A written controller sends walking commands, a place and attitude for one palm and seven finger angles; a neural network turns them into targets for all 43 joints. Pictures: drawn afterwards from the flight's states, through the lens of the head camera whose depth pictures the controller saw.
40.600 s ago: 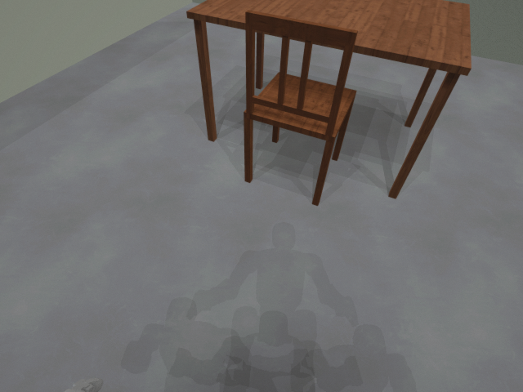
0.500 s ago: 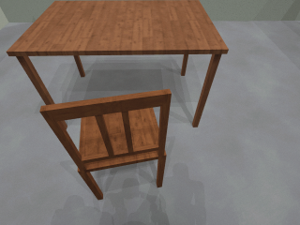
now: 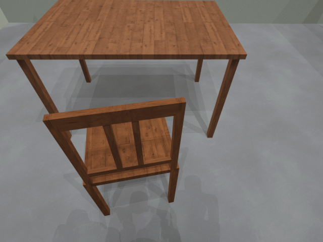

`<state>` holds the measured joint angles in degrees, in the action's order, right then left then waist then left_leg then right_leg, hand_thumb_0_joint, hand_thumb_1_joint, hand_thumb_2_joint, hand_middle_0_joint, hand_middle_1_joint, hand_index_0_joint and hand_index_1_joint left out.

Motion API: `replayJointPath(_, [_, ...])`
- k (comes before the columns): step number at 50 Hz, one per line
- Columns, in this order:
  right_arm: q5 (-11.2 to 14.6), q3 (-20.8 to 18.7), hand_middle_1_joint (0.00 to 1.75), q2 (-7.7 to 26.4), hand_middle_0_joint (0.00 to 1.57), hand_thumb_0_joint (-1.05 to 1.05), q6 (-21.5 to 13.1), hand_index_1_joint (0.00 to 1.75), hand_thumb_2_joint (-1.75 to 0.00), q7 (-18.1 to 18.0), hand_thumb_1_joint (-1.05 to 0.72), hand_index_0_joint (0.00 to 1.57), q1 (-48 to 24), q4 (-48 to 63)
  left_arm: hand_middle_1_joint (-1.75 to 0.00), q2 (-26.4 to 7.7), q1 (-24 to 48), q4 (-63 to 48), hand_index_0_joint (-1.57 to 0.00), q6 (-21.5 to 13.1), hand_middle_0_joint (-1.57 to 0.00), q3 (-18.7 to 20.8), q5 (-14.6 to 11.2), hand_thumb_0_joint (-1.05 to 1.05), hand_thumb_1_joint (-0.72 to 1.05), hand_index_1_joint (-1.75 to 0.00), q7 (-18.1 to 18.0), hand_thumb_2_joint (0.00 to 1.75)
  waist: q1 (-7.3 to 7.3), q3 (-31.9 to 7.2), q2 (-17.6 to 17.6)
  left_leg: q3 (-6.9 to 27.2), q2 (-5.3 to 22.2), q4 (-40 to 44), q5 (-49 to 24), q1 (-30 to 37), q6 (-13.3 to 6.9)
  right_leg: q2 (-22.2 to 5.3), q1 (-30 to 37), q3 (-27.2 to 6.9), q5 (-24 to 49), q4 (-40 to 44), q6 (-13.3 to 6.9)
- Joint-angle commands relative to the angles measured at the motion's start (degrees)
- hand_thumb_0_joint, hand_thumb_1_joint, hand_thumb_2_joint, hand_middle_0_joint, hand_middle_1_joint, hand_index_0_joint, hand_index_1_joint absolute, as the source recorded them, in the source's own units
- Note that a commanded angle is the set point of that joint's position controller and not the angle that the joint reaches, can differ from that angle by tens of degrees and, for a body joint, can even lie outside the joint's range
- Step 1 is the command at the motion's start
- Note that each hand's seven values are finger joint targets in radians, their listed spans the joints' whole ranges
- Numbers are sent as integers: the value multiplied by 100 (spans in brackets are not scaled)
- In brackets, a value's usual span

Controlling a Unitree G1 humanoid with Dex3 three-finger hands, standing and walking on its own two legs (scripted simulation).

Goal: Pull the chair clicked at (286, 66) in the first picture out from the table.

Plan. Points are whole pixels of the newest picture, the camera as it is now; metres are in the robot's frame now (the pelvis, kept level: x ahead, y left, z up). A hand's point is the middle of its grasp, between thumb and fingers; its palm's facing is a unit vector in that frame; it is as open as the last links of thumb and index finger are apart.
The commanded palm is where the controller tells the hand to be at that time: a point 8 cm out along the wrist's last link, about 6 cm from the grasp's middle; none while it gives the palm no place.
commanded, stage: look to check the result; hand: left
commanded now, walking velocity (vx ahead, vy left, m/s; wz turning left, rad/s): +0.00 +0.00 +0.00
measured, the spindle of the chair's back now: (114, 147) +0.43 +0.19 -0.11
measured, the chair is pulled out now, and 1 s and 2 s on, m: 0.30 0.30 0.30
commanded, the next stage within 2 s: come to a stop and stand still in 0.26 s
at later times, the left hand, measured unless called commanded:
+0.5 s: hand out of the picture +0.00 +0.17 -0.18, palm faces +0.02 -0.98 -0.18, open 7.3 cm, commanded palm none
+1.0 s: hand out of the picture +0.04 +0.19 -0.17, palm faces +0.01 -0.98 -0.22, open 7.4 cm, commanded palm none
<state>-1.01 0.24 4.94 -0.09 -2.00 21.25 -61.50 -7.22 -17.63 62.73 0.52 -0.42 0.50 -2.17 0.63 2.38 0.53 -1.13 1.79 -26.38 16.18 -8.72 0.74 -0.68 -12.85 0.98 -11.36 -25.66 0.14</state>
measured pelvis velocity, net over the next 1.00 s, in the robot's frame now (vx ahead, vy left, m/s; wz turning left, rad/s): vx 0.02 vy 0.01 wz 0.00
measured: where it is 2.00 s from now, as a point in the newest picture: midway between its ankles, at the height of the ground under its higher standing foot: outside the picture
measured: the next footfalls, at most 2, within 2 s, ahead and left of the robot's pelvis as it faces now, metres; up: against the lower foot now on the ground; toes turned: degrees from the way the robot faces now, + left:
none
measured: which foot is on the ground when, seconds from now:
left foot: down 0.00-1.00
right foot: down 0.00-1.00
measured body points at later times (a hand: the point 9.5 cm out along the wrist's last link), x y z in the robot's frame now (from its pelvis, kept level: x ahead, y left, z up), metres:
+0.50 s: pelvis +0.00 +0.01 +0.00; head +0.02 +0.01 +0.44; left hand +0.00 +0.22 -0.16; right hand -0.02 -0.20 -0.16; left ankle -0.02 +0.13 -0.74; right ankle +0.03 -0.12 -0.74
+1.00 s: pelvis +0.02 +0.01 +0.00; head +0.02 +0.00 +0.45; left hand +0.04 +0.24 -0.16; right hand +0.03 -0.22 -0.16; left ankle -0.02 +0.13 -0.74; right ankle +0.03 -0.12 -0.74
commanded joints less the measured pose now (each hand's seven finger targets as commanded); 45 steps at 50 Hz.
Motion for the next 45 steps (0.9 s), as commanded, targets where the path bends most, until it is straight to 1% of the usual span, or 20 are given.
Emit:
replayJointPath(1, [7,-93,30,425,20,0,-32,30,-90,-57,-90,20,624,111,-30,-446,-364,-218,-20,-70,-20,91,-5,0,90,-30,-22,90,-20,381,16,473,338,605,-490,-366,-397,-420,-76,-457,270,529,-320])
replayJointPath(4, [4,-97,30,451,20,0,-36,30,-90,-58,-90,20,641,118,-30,-435,-363,-228,-20,-78,-20,98,-11,0,90,-30,-16,90,-13,233,15,464,330,594,-451,-268,-395,-425,-39,-464,237,526,-312])
replayJointPath(5, [9,-103,30,452,20,0,-20,30,-90,-54,-90,20,575,128,-30,-452,-325,-225,-20,-61,-20,87,-4,0,90,-30,-23,90,-22,485,73,476,330,642,-389,-372,-400,-410,-161,-440,174,547,-319])
replayJointPath(9, [8,-100,30,452,20,0,-41,30,-90,-51,-90,20,613,131,-30,-457,-345,-233,-20,-75,-20,102,-6,0,90,-30,-15,90,-17,234,-45,466,323,594,-490,-292,-401,-439,-5,-445,279,509,-305])
replayJointPath(10, [13,-106,30,455,20,0,-27,30,-90,-55,-90,20,568,145,-30,-445,-316,-238,-20,-61,-20,89,-1,0,90,-30,-17,90,-18,478,40,472,324,640,-449,-383,-403,-417,-121,-431,231,531,-317])
replayJointPath(14, [8,-100,30,476,20,0,-48,30,-90,-52,-90,20,603,132,-30,-458,-377,-239,-20,-83,-20,98,-10,0,90,-30,-15,90,-19,132,-41,474,313,564,-599,-207,-404,-457,35,-443,338,499,-301])
replayJointPath(15, [11,-106,30,475,20,0,-36,30,-90,-58,-90,20,563,143,-30,-456,-329,-238,-20,-72,-20,94,-8,0,90,-30,-20,90,-19,349,-25,480,323,593,-657,-265,-408,-438,-60,-414,389,488,-311])
replayJointPath(19, [9,-98,30,460,20,0,-53,30,-90,-61,-90,20,589,116,-30,-444,-369,-229,-20,-80,-20,107,-9,0,90,-30,-18,90,-16,198,59,472,327,576,-713,-206,-406,-456,14,-427,421,466,-301])
replayJointPath(20, [14,-98,30,466,20,0,-43,30,-90,-67,-90,20,565,122,-30,-442,-327,-226,-20,-66,-20,93,-10,0,90,-30,-22,90,-17,364,111,493,342,611,-719,-281,-415,-431,-34,-414,425,474,-318])
replayJointPath(21, [70,-146,30,910,20,0,-179,30,-90,33,-90,20,-422,462,-30,-819,-759,16,-20,-260,-20,154,74,0,90,-30,-219,90,-367,141,-549,104,428,-610,-850,-739,-66,-843,334,-566,2856,155,-165])
replayJointPath(22, [79,-157,30,686,20,0,-119,30,-90,58,-90,20,81,615,-30,-1021,-509,-206,-20,-315,-20,173,16,0,90,-30,-163,90,52,-577,-500,172,69,-370,454,-538,-65,-1068,418,-855,1223,280,-289])
replayJointPath(23, [48,-129,30,649,20,0,-126,30,-90,85,-90,20,211,536,-30,-910,-226,-327,-20,-310,-20,160,23,0,90,-30,-117,90,103,-524,-309,210,76,-209,234,-428,-96,-865,2,-701,-151,222,-350])
replayJointPath(24, [24,-111,30,668,20,0,-169,30,-90,98,-90,20,303,498,-30,-776,-141,-380,-20,-270,-20,139,27,0,90,-30,-85,90,122,-287,290,356,214,16,-224,-483,-171,-621,-268,-502,-524,15,-313])
replayJointPath(25, [-2,-108,30,707,20,0,-188,30,-90,93,-90,20,220,489,-30,-777,-132,-419,-20,-207,-20,138,25,0,90,-30,-47,90,34,-178,835,501,370,211,-305,-669,-256,-446,-259,-341,-522,-101,-254])
replayJointPath(26, [16,-100,30,754,20,0,-185,30,-90,83,-90,20,126,536,-30,-705,-199,-413,-20,-193,-20,117,35,0,90,-30,-42,90,-18,-3,799,635,445,331,-332,-918,-303,-361,-139,-248,-389,-175,-216])
replayJointPath(29, [45,-83,30,850,20,0,-188,30,-90,70,-90,20,87,574,-30,-632,-254,-368,-20,-182,-20,75,38,0,90,-30,-32,90,-38,227,114,596,386,390,-319,-999,-316,-372,-24,-306,-132,-115,-213])
replayJointPath(34, [42,-56,30,959,20,0,-186,30,-90,76,-90,20,4,487,-30,-717,-183,-422,-20,-158,-20,85,29,0,90,-30,-18,90,-39,395,-99,525,333,499,-368,-849,-299,-416,-82,-366,-28,-38,-186])
replayJointPath(36, [28,-57,30,1004,20,0,-184,30,-90,79,-90,20,-78,457,-30,-752,-168,-430,-20,-140,-20,94,32,0,90,-30,-7,90,-61,436,123,520,348,579,-324,-828,-292,-409,-113,-365,-74,-13,-175])
replayJointPath(39, [36,-57,30,1043,20,0,-195,30,-90,81,-90,20,-113,420,-30,-821,-163,-458,-20,-159,-20,109,24,0,90,-30,-7,90,-59,104,-115,420,319,451,-684,-535,-279,-479,55,-389,293,-24,-165])
replayJointPath(45, [37,-52,30,1051,20,0,-195,30,-90,67,-90,20,-192,301,-30,-890,-70,-453,-20,-154,-20,123,16,0,90,-30,-1,90,-54,61,8,357,338,449,-1106,-342,-247,-506,125,-375,696,-37,-180])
